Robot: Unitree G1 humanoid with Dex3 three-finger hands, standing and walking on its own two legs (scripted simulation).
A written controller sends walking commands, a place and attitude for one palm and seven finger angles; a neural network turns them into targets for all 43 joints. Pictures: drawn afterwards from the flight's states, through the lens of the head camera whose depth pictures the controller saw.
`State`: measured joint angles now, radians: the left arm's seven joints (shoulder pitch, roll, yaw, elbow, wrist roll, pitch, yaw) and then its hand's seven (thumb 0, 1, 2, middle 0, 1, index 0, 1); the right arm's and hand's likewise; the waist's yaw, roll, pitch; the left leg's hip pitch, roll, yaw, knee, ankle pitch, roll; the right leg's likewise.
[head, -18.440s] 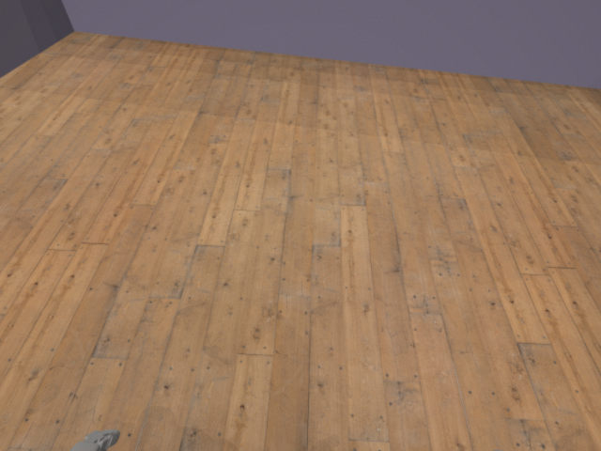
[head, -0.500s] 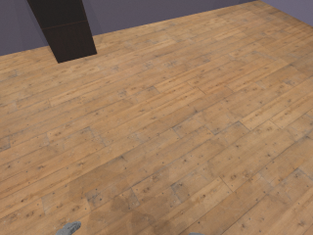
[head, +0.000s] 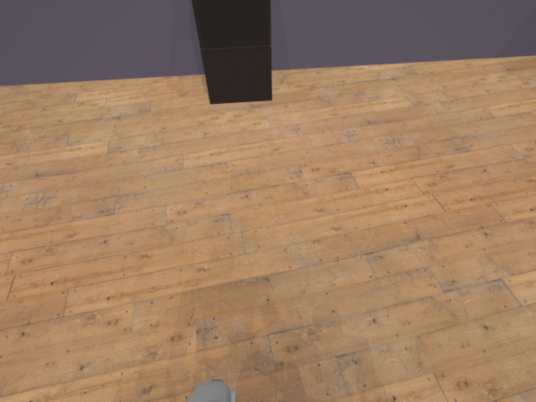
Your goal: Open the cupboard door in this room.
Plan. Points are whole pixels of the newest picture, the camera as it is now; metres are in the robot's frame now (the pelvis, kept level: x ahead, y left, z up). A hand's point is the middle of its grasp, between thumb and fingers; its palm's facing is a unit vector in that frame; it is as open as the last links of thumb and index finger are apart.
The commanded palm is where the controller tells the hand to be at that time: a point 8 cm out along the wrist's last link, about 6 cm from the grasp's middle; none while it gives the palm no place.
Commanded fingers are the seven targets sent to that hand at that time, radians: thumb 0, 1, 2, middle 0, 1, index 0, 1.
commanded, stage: turn or walk to find it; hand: left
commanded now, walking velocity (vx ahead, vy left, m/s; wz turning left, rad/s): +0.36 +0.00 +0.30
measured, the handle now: out of the picture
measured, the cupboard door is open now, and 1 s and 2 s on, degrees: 0 0 0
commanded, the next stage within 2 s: stand and wait in 1.68 s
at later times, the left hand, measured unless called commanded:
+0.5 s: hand (143, 328) +0.26 +0.28 -0.17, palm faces +0.12 -0.98 -0.18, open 7.3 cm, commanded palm none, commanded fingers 0.00 0.90 0.90 -0.20 -0.30 -0.20 -0.30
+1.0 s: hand (182, 284) +0.36 +0.23 -0.17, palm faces +0.20 -0.95 -0.23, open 7.2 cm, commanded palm none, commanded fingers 0.00 0.90 0.90 -0.20 -0.30 -0.20 -0.30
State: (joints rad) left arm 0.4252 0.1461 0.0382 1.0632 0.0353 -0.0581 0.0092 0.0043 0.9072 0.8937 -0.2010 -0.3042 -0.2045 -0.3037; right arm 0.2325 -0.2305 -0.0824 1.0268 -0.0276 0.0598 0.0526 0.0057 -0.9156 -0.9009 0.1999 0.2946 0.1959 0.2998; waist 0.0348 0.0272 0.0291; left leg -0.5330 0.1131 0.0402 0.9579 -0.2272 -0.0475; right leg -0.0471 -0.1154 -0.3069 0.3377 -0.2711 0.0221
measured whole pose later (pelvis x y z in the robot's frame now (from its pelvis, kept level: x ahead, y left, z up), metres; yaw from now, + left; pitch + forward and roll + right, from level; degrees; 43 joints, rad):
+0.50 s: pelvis +0.18 +0.08 +0.00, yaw +6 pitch -1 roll +1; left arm 0.13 0.20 0.05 0.99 0.03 0.00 -0.02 0.00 0.91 0.89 -0.20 -0.30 -0.20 -0.30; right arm 0.33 -0.17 -0.06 1.08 -0.01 -0.08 -0.02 -0.02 -0.94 -0.90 0.21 0.30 0.20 0.30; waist 0.00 -0.04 0.04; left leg 0.00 -0.05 0.12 0.30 -0.28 0.05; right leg -0.62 -0.15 -0.08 0.98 -0.15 0.07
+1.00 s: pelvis +0.41 +0.05 +0.00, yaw +9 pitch -1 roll +0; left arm 0.33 0.16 0.04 1.11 0.02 -0.07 0.00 0.00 0.93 0.89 -0.20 -0.30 -0.20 -0.30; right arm 0.21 -0.19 -0.07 1.05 -0.02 -0.02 0.02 0.00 -0.92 -0.90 0.20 0.29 0.20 0.30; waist 0.00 0.04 0.04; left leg -0.60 0.14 0.03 1.01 -0.17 -0.04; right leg -0.13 -0.01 -0.18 0.38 -0.24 -0.06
